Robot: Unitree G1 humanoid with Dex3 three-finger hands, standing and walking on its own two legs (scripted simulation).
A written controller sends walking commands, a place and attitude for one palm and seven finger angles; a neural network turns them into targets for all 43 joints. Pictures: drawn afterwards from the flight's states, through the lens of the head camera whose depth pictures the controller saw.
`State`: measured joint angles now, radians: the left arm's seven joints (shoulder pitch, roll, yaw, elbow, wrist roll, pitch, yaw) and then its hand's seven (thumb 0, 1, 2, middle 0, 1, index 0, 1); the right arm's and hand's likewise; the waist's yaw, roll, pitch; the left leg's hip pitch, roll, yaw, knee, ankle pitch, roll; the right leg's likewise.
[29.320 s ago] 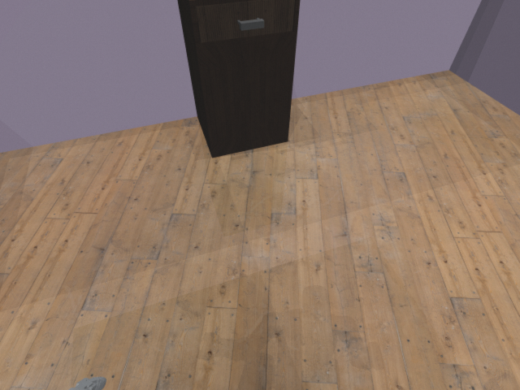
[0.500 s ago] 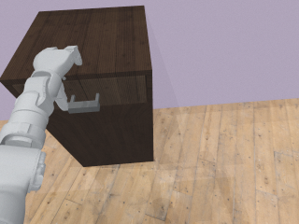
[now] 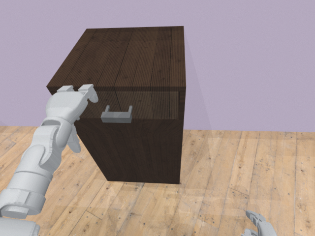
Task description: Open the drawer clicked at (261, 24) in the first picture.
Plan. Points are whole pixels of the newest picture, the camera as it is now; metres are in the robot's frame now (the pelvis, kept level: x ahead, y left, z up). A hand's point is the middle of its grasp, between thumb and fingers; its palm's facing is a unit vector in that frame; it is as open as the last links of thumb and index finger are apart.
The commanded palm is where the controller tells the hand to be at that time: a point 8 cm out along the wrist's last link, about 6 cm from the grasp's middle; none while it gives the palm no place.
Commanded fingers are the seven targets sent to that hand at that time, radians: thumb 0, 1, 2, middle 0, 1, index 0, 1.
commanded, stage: draw the hand back to the body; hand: left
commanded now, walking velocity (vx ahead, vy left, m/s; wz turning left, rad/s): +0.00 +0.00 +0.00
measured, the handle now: (118, 112) +0.52 +0.20 -0.03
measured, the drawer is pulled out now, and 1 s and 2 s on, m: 0.00 0.00 0.00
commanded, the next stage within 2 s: step back with the hand held close in 1.10 s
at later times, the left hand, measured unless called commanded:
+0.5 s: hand (55, 144) +0.26 +0.23 +0.17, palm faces +0.35 -0.90 -0.27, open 12.2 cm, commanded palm +0.20 +0.26 +0.18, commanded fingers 0.00 0.23 0.62 -0.25 -0.73 -0.25 -0.73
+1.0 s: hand (25, 199) +0.15 +0.23 +0.16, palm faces +0.43 -0.83 -0.37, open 8.0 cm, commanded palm +0.11 +0.27 +0.18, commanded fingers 0.00 0.90 0.90 -0.20 -0.30 -0.20 -0.30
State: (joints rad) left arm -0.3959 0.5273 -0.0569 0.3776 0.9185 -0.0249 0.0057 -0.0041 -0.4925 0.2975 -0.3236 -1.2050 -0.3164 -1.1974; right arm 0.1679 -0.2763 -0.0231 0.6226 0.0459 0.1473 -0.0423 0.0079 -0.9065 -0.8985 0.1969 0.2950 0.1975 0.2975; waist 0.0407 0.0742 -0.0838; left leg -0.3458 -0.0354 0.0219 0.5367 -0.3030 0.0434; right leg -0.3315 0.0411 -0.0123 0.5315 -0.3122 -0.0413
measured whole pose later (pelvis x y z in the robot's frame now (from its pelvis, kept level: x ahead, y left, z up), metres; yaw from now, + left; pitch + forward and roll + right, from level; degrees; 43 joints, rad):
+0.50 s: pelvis -0.01 -0.01 +0.01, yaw -1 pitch -3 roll +0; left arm 0.16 0.31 0.25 -0.19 -0.09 -0.09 0.08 -0.01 -0.10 0.47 -0.28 -0.94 -0.28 -0.94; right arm 0.19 -0.22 0.05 0.62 0.01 -0.06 -0.06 0.01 -0.90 -0.90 0.20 0.30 0.20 0.30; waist 0.04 0.05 0.03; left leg -0.10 -0.02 0.02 0.39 -0.24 0.02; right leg -0.08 0.06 0.00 0.35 -0.23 -0.05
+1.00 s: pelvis -0.02 -0.02 +0.01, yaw +1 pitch -4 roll -1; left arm 0.53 0.31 0.28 -0.43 -0.09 -0.12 0.10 0.01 0.74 0.83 -0.22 -0.40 -0.22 -0.39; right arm 0.18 -0.22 0.02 0.63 0.00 -0.13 -0.08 0.01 -0.90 -0.90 0.20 0.30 0.20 0.30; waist 0.08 0.08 0.02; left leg -0.10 -0.01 0.00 0.42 -0.24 0.01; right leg -0.06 0.07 -0.03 0.35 -0.22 -0.06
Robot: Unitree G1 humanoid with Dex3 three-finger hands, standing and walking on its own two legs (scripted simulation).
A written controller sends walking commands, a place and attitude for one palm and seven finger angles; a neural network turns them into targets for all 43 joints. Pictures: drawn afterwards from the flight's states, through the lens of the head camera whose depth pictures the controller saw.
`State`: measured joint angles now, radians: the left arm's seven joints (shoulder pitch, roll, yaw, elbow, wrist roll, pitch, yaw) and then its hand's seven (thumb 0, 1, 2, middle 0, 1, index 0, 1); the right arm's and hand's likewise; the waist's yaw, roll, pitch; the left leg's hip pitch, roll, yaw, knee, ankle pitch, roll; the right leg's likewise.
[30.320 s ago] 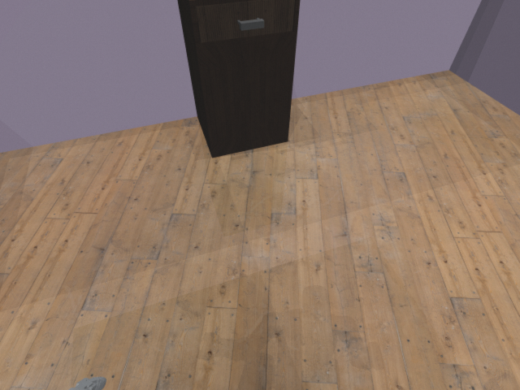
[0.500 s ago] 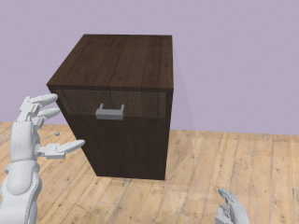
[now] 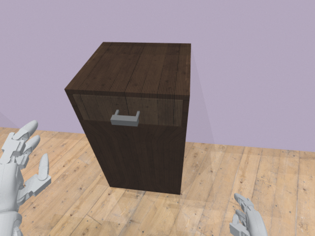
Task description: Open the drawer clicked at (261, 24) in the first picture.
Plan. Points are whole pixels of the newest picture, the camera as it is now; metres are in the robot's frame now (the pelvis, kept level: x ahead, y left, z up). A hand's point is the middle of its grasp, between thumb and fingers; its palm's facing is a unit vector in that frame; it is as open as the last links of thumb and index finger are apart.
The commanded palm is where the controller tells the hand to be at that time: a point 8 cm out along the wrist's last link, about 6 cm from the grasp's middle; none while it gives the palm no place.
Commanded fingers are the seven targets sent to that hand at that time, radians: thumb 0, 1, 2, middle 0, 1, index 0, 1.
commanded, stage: draw the hand back to the body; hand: left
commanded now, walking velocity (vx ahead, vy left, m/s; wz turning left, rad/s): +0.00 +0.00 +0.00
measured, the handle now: (126, 116) +0.55 +0.21 -0.04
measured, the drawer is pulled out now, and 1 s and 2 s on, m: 0.00 0.00 0.00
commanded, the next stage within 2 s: step back with the hand held close in 0.10 s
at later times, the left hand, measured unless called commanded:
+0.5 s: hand (51, 173) +0.19 +0.25 +0.14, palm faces +0.30 -0.84 -0.44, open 7.4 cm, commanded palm +0.13 +0.29 +0.17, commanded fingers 0.00 0.90 0.90 -0.20 -0.30 -0.20 -0.30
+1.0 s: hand (9, 216) +0.10 +0.26 +0.15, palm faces +0.41 -0.81 -0.41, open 7.5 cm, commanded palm +0.04 +0.31 +0.17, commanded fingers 0.00 0.90 0.90 -0.20 -0.30 -0.20 -0.30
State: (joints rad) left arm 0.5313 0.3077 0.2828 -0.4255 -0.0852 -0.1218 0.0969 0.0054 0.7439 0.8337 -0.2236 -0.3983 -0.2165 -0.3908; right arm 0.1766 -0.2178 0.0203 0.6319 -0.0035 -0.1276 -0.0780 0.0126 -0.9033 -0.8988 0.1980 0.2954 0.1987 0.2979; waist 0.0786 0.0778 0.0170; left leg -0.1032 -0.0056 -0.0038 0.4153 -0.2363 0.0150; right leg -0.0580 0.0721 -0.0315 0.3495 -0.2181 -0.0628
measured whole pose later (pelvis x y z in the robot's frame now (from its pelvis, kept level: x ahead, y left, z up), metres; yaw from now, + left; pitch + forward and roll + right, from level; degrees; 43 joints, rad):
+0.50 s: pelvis -0.01 +0.02 +0.00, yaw -2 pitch +1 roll -1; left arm 0.62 0.35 0.33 -0.53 -0.05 -0.15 0.13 0.01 0.89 0.90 -0.21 -0.31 -0.21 -0.30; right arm 0.20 -0.24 -0.02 0.54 0.00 -0.01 -0.07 0.01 -0.90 -0.90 0.20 0.30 0.20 0.30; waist 0.00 0.02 0.02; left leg -0.26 0.00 0.03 0.49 -0.24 0.03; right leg -0.23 0.07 0.00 0.42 -0.21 -0.04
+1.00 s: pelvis -0.09 +0.03 -0.01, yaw +0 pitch +2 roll -2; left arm 0.62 0.32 0.34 -0.57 -0.03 -0.20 0.17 0.01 0.89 0.90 -0.21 -0.31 -0.21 -0.30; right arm 0.22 -0.19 0.01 0.60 -0.03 -0.10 -0.07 0.01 -0.90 -0.90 0.20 0.30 0.20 0.30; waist 0.01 0.04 -0.03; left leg -0.46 -0.02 0.00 0.62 -0.25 0.02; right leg -0.31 0.09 0.02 0.54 -0.27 -0.05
